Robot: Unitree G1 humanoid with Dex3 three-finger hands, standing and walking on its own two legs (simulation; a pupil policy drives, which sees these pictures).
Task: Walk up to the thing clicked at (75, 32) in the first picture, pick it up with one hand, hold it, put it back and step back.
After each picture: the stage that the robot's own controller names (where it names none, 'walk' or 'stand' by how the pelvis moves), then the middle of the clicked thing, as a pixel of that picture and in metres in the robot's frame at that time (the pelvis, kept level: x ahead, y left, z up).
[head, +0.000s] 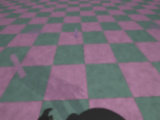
stand; (76, 34) +2.05 +0.42 -0.66
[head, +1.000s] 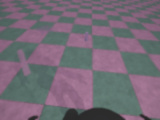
walk; (86, 36) +1.96 +0.15 -0.63
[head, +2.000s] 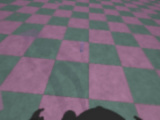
walk; (81, 47) +1.38 +0.15 -0.65
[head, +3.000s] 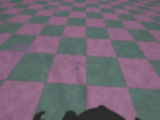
walk; (77, 64) +0.91 +0.20 -0.65
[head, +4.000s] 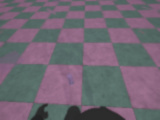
walk; (70, 79) +0.57 +0.29 -0.62
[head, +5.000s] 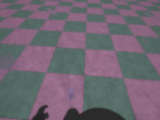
stand; (71, 93) +0.38 +0.20 -0.63
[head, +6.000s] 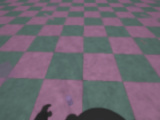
stand; (69, 100) +0.31 +0.23 -0.65
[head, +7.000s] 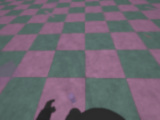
stand; (72, 98) +0.31 +0.23 -0.65
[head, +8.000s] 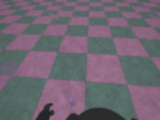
stand; (72, 101) +0.30 +0.21 -0.66
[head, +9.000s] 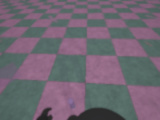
stand; (71, 103) +0.29 +0.22 -0.66
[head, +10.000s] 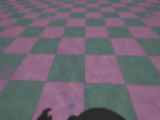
stand; (71, 104) +0.28 +0.23 -0.66
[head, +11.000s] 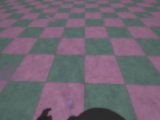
go down; (70, 104) +0.27 +0.23 -0.66
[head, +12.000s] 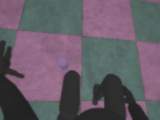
go down; (63, 64) +0.38 +0.21 -0.28
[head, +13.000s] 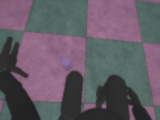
approach; (67, 65) +0.38 +0.21 -0.25
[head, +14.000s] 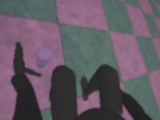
close in; (43, 59) +0.38 +0.23 -0.16
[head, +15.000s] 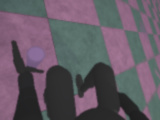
close; (34, 60) +0.37 +0.25 -0.16
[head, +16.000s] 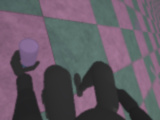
lift; (29, 57) +0.39 +0.25 -0.15
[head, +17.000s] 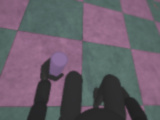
lift; (56, 67) +0.30 +0.24 -0.01
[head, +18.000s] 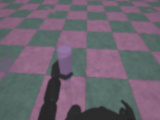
lift; (65, 65) +0.33 +0.17 +0.12
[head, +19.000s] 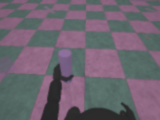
hold; (66, 68) +0.33 +0.17 +0.08
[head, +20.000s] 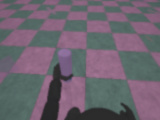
hold; (66, 67) +0.33 +0.17 +0.08
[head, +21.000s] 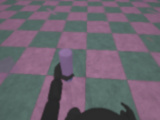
crouch; (67, 67) +0.33 +0.17 +0.09
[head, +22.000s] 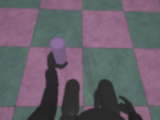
crouch; (60, 56) +0.42 +0.19 +0.00
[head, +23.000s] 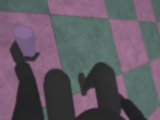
lower; (28, 47) +0.44 +0.26 -0.14
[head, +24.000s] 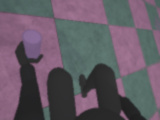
lower; (33, 49) +0.42 +0.27 -0.13
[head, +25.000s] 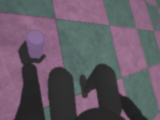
lower; (35, 49) +0.42 +0.26 -0.13
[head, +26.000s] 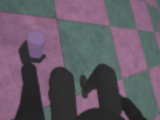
lower; (36, 49) +0.42 +0.26 -0.12
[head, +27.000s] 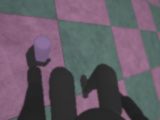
loosen; (42, 53) +0.40 +0.24 -0.13
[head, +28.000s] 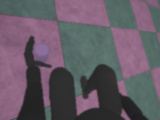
withdraw; (41, 55) +0.41 +0.24 -0.17
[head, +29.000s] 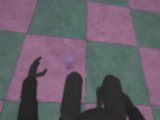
walk; (69, 63) +0.43 +0.19 -0.26
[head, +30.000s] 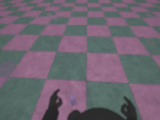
stand; (73, 100) +0.33 +0.18 -0.59
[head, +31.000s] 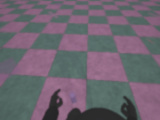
stand; (73, 97) +0.35 +0.18 -0.60
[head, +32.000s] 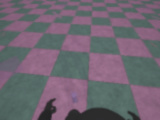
stand; (74, 97) +0.35 +0.17 -0.62
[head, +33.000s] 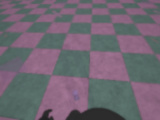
walk; (75, 95) +0.37 +0.18 -0.65
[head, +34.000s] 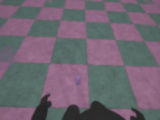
walk; (77, 80) +0.49 +0.12 -0.64
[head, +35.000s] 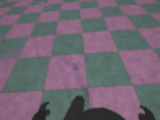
walk; (75, 65) +0.76 +0.28 -0.62
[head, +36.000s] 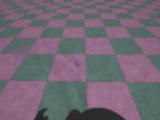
stand; (77, 61) +1.01 +0.26 -0.64
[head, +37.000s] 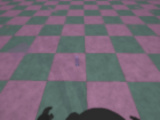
stand; (76, 61) +0.98 +0.25 -0.66
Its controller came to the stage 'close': yes
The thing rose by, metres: 0.73
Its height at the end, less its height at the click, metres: +0.00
